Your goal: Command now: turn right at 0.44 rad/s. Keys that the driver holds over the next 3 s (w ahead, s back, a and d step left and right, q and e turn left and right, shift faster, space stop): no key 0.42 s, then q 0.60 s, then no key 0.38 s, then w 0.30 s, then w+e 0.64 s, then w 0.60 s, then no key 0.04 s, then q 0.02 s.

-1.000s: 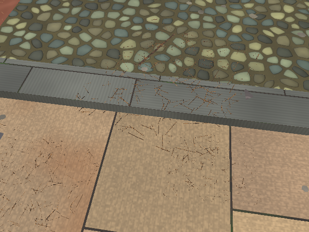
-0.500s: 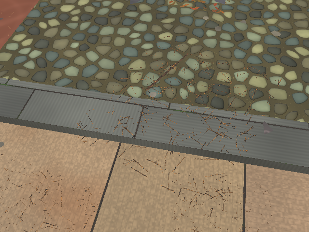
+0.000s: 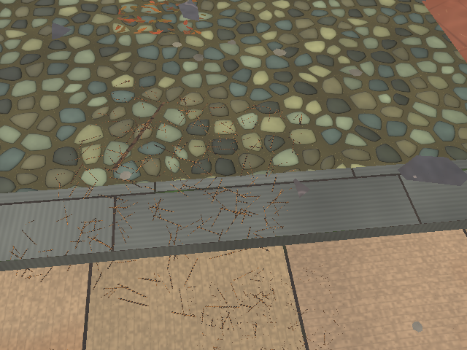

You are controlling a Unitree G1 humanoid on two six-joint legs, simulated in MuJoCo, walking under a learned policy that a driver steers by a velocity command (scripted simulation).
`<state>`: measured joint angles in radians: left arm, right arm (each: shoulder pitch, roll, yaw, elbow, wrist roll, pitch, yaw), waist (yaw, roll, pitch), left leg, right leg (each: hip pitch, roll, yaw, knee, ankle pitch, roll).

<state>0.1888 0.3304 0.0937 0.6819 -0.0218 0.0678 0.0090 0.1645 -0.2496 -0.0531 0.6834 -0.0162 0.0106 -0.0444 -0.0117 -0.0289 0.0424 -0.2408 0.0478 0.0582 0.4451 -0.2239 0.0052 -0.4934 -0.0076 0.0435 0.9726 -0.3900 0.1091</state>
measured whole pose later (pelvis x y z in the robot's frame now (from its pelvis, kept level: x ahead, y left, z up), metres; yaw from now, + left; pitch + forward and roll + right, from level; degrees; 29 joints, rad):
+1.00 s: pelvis -0.02 +0.03 -0.01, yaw +11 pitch +1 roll -2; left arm 0.12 0.32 0.09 0.80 0.00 0.04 0.05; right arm 0.20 -0.30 -0.06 0.68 -0.01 0.02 0.01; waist 0.00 -0.04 0.06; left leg -0.33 -0.02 0.00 0.61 -0.31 0.06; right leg -0.47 -0.04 0.00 1.06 -0.52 0.05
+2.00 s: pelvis +0.17 +0.08 -0.01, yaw +11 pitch +2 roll +0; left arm 0.06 0.27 0.03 0.74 -0.03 -0.07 -0.06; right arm 0.42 -0.26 -0.04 0.85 0.00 -0.08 -0.01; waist -0.09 -0.04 0.04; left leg 0.15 -0.04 0.11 0.14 -0.33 0.04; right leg -0.67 -0.05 -0.02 0.63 0.03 -0.03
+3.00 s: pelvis +0.73 +0.07 -0.01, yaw -6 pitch +3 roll +0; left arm 0.09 0.21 -0.01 0.58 0.01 -0.07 -0.03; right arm 0.47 -0.26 -0.04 0.88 0.02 -0.03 -0.02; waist -0.04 0.01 0.02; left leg 0.03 0.08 0.02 0.37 -0.36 -0.04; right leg -0.71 -0.04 -0.07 0.88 -0.18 -0.05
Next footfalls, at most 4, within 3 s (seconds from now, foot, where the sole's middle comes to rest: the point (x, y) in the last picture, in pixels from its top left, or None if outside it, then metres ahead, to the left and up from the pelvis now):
0.12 right None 0.04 -0.14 -0.78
0.46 left None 0.03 0.12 -0.78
1.40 right None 0.07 -0.10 -0.78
2.10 right None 0.43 0.02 -0.78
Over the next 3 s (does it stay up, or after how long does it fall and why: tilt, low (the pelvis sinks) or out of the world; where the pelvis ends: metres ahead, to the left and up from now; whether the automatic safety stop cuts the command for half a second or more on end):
stays up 0.73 0.07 -0.01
